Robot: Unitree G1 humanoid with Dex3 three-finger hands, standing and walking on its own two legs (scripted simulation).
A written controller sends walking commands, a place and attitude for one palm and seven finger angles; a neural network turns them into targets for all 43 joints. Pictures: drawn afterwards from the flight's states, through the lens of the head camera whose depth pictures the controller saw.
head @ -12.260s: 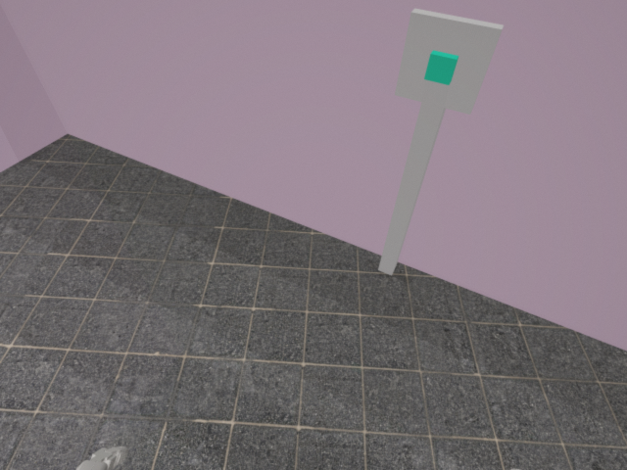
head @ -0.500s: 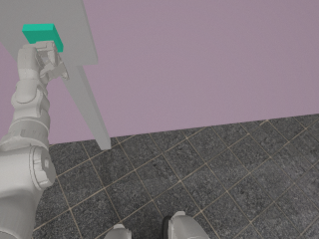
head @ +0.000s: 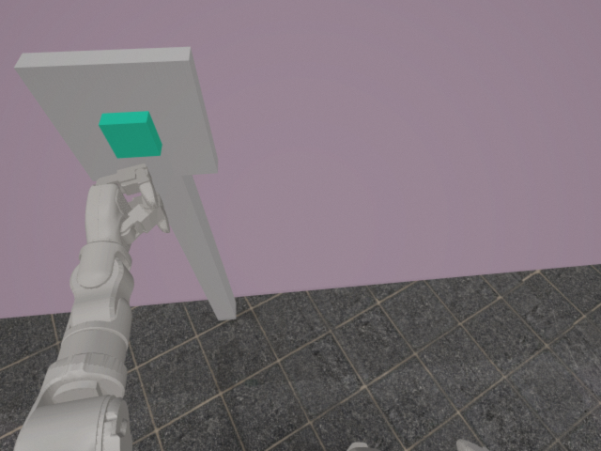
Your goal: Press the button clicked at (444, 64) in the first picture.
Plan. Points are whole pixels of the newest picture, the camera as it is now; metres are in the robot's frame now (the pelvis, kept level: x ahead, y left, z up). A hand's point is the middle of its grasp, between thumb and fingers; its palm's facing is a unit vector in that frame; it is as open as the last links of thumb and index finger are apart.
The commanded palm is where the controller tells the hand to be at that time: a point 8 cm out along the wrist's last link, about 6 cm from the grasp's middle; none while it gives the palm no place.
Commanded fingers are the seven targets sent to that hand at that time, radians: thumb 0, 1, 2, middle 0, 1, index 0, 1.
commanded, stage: pull the fist back off the button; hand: left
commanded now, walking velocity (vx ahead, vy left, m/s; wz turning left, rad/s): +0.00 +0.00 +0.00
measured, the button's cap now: (132, 133) +0.51 +0.23 +0.11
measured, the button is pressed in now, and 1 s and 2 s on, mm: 0 0 0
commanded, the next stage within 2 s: draw the hand back to the body in 0.24 s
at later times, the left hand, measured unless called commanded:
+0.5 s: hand (150, 229) +0.37 +0.19 +0.09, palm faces +0.10 -0.99 -0.04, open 3.1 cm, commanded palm +0.32 +0.24 +0.10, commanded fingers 0.00 0.90 0.90 -1.30 -1.50 -1.30 -1.50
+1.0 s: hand (78, 315) +0.24 +0.21 +0.14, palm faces +0.24 -0.95 -0.22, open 3.1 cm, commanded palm +0.20 +0.26 +0.15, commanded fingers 0.00 0.90 0.90 -1.30 -1.50 -1.30 -1.50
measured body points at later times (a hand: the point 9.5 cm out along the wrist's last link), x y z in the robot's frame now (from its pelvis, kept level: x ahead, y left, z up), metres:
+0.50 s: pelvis -0.01 +0.00 +0.00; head +0.03 -0.01 +0.45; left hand +0.36 +0.24 +0.10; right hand +0.10 -0.24 -0.11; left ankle -0.06 +0.10 -0.71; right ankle +0.01 -0.11 -0.71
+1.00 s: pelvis -0.02 -0.01 +0.03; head -0.02 -0.02 +0.48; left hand +0.23 +0.26 +0.15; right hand +0.19 -0.22 -0.04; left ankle -0.06 +0.10 -0.71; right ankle +0.01 -0.11 -0.71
